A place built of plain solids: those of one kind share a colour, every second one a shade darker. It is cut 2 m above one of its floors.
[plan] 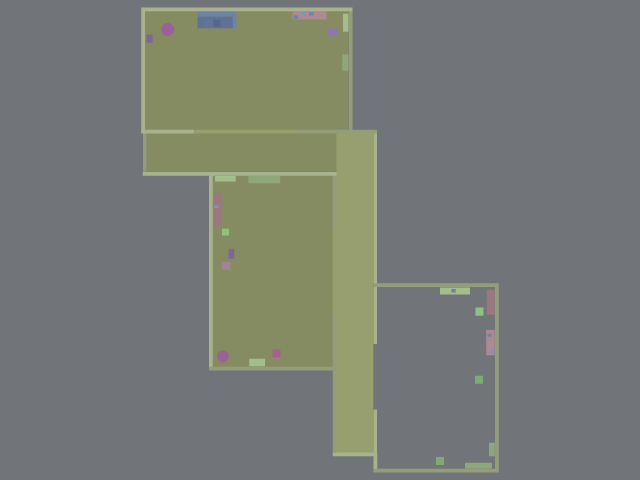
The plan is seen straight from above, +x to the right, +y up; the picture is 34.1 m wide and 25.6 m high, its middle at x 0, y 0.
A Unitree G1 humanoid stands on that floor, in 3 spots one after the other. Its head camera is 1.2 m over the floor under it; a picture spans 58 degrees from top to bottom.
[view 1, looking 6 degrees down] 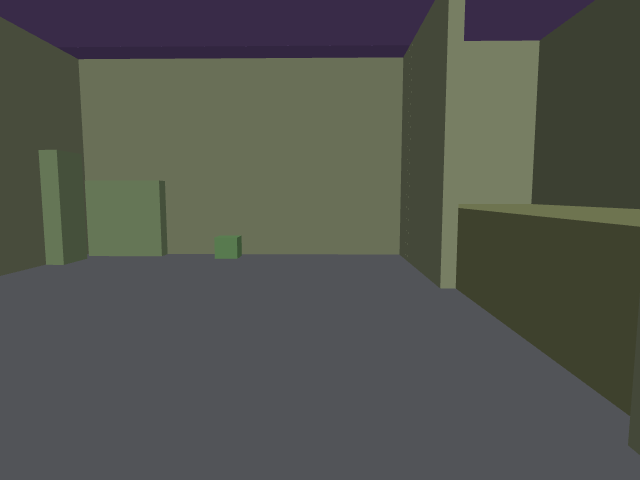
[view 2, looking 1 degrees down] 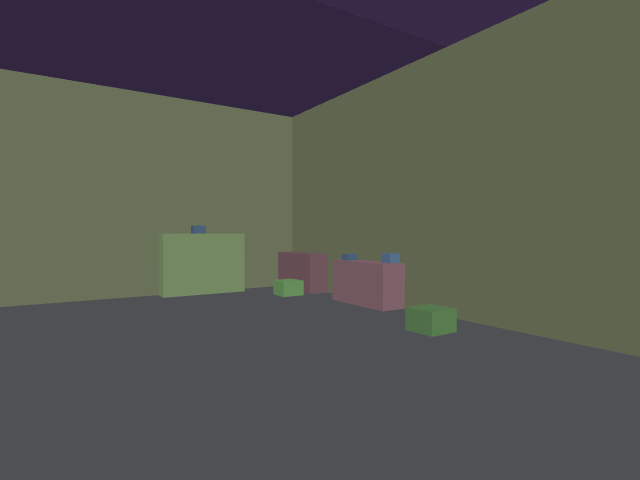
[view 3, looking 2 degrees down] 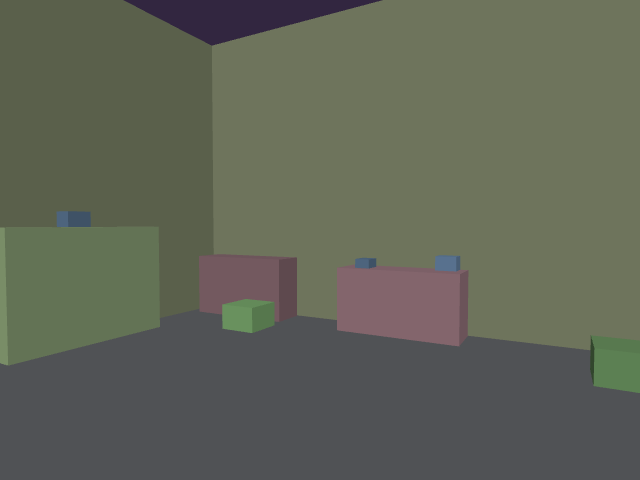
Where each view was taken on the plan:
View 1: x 4.49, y -3.55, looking -89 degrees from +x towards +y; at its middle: wall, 8.70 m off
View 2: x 4.49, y -11.12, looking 57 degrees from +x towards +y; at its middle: wall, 8.90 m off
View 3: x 4.49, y -7.00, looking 29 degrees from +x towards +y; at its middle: wall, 5.54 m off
